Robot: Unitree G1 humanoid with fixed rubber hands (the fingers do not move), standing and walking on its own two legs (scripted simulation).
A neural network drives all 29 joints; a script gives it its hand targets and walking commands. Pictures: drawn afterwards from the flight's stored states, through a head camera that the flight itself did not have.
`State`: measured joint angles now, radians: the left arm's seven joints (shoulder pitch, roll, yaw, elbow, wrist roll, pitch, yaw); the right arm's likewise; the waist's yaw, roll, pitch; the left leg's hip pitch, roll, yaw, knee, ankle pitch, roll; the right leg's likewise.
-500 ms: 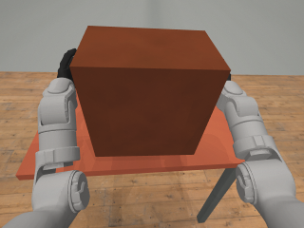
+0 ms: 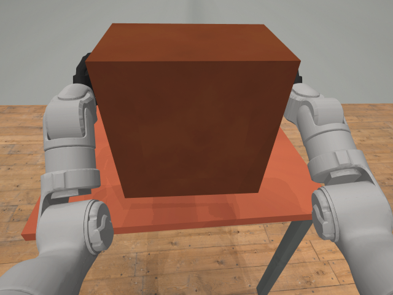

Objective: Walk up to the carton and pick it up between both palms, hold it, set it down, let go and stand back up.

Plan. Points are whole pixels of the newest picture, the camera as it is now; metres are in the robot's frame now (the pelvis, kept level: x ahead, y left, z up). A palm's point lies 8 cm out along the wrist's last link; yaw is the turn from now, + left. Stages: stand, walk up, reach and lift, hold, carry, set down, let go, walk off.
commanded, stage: reach and lift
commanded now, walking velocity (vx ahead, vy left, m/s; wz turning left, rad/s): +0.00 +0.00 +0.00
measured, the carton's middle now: (191, 115) +0.39 +0.00 +0.23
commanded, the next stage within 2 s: hold in 0.72 s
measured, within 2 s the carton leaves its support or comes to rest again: neither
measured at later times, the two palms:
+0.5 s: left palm (83, 80) +0.37 +0.19 +0.30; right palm (294, 81) +0.38 -0.19 +0.31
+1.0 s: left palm (82, 69) +0.36 +0.19 +0.33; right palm (305, 68) +0.37 -0.19 +0.34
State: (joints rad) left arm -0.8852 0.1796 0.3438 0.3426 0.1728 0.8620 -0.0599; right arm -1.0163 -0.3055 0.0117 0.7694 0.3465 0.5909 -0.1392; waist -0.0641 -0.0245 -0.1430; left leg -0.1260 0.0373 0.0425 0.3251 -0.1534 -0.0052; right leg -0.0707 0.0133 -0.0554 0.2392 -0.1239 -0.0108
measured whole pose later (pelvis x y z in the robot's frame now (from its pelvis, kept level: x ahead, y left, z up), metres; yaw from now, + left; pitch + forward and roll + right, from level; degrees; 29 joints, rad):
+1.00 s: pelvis +0.00 +0.00 +0.00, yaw +0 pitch -2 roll -1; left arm -1.00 0.24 0.31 0.42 0.11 0.94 -0.03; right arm -1.16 -0.38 0.09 0.84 0.45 0.70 -0.16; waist -0.06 0.00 -0.21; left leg -0.15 0.05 0.03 0.35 -0.17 -0.01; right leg -0.08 0.03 -0.06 0.23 -0.12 -0.02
